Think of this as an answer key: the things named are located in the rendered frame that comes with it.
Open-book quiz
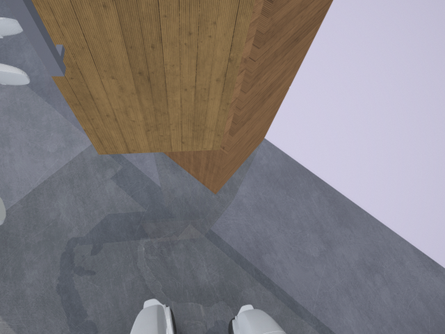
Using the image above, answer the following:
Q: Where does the handle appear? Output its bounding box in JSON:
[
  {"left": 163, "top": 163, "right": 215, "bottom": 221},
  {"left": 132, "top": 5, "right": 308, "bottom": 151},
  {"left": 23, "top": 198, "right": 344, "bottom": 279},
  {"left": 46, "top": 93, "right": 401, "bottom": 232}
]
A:
[{"left": 5, "top": 0, "right": 66, "bottom": 77}]

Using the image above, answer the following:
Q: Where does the left robot hand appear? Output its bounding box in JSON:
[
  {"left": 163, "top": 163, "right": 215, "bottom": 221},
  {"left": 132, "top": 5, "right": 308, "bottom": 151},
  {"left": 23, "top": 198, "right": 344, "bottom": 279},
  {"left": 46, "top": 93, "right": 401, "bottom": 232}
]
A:
[{"left": 0, "top": 17, "right": 30, "bottom": 85}]

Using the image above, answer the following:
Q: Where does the cupboard door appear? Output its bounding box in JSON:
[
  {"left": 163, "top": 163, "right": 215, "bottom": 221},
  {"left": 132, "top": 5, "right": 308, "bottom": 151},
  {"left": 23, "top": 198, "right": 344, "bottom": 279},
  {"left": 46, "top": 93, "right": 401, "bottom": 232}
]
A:
[{"left": 32, "top": 0, "right": 255, "bottom": 154}]

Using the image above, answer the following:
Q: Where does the robot left thigh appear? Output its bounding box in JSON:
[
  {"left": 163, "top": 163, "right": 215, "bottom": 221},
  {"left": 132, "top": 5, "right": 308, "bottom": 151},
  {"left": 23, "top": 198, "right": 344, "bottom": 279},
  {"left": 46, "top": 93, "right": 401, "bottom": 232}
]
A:
[{"left": 130, "top": 305, "right": 174, "bottom": 334}]

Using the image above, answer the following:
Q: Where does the robot left shin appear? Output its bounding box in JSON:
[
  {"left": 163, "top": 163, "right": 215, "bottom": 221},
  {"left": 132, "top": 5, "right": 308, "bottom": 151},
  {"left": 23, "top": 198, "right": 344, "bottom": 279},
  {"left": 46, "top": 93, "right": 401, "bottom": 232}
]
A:
[{"left": 143, "top": 299, "right": 163, "bottom": 308}]

